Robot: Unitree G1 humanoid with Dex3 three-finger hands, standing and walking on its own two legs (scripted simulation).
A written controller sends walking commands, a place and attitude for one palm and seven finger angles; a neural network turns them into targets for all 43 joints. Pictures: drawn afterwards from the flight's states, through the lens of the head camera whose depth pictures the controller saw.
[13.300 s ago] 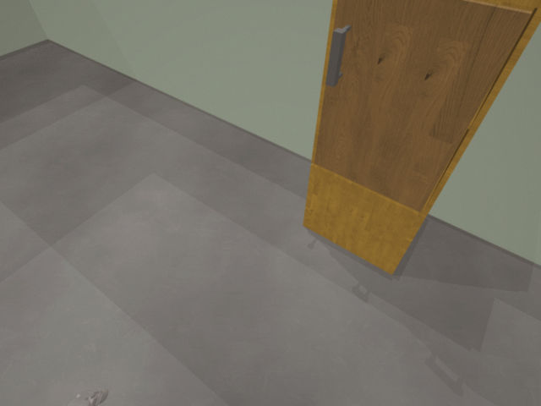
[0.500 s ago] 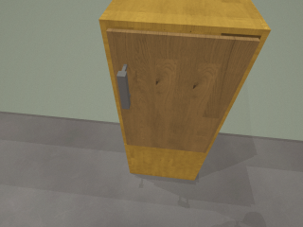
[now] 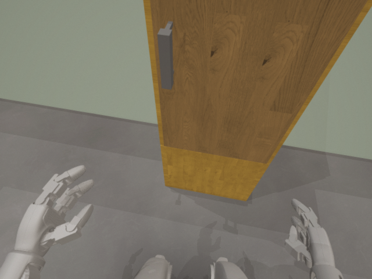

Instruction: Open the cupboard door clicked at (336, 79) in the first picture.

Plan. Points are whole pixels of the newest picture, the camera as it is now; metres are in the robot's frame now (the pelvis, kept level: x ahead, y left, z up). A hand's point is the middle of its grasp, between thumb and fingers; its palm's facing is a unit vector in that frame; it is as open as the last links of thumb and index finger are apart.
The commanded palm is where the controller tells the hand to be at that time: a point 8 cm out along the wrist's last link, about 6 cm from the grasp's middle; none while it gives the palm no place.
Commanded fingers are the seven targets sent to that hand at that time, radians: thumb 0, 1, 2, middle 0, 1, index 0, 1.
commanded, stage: raise the hand with hooked fingers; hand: left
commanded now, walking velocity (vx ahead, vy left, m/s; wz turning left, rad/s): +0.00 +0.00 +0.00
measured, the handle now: (168, 56) +0.57 +0.11 +0.16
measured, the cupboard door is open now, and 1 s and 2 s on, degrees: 0 0 0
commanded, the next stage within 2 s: move the hooked fingers beside the handle in 1.64 s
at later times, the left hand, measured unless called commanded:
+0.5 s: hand (51, 181) +0.26 +0.27 +0.10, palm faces -0.06 -1.00 -0.04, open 11.8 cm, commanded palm +0.23 +0.32 +0.12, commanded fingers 0.00 -0.24 0.41 -0.28 -1.03 -0.28 -1.03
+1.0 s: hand (30, 137) +0.30 +0.30 +0.16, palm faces -0.03 -1.00 -0.05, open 13.9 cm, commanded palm +0.27 +0.35 +0.17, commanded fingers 0.00 -0.50 0.30 -0.30 -1.20 -0.30 -1.20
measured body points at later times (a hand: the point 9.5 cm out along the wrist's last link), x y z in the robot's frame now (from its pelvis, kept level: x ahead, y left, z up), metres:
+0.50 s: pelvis +0.01 +0.04 +0.03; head +0.05 +0.05 +0.48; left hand +0.25 +0.33 +0.10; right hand +0.17 -0.20 -0.03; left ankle +0.02 +0.12 -0.66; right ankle +0.05 -0.09 -0.66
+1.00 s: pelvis +0.03 +0.03 +0.05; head +0.05 +0.03 +0.50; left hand +0.30 +0.35 +0.17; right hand +0.21 -0.20 -0.01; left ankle +0.02 +0.12 -0.66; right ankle +0.05 -0.09 -0.66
